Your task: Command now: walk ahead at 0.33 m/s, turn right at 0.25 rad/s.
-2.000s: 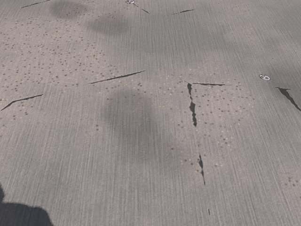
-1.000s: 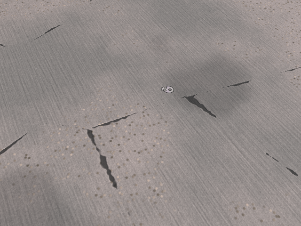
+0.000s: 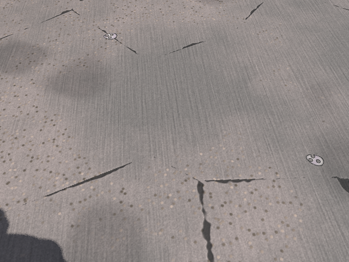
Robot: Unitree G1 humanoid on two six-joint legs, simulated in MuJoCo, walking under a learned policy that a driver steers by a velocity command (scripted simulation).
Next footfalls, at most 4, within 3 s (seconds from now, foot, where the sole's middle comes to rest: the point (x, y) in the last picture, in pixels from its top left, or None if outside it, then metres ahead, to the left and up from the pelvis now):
0.58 left None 0.27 0.07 -0.76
1.02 right None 0.13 -0.10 -0.76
1.50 left None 0.40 0.05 -0.76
2.06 right None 0.36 -0.12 -0.76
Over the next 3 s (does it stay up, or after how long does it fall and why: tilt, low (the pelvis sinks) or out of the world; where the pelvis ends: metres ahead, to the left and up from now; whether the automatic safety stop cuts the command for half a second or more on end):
stays up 0.56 -0.15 0.01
